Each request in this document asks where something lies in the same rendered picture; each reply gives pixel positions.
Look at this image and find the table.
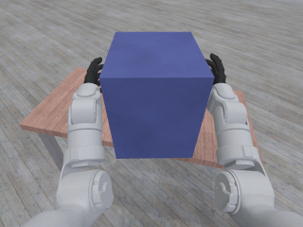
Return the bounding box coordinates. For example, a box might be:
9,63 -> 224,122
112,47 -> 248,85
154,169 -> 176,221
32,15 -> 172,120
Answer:
19,67 -> 265,172

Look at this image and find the robot left hand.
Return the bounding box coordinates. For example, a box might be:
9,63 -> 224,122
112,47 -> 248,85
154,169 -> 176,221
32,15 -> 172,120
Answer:
83,57 -> 104,93

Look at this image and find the carton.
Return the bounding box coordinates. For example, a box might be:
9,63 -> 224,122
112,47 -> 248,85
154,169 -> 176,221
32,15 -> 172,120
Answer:
99,31 -> 215,159

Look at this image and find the left robot forearm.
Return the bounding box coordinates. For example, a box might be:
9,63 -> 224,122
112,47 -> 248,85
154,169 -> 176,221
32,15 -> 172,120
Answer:
56,82 -> 105,206

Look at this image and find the robot left upper arm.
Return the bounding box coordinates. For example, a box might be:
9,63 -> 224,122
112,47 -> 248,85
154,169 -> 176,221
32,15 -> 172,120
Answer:
20,169 -> 114,227

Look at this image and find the robot right hand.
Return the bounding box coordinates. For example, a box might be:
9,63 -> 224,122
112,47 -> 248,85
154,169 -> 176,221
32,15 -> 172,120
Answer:
205,53 -> 226,85

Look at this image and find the robot right upper arm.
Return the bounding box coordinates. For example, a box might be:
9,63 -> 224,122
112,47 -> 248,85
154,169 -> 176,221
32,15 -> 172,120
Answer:
214,169 -> 303,227

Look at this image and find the right robot forearm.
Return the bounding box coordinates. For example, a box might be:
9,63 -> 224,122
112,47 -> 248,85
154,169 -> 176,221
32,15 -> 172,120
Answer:
206,82 -> 275,203

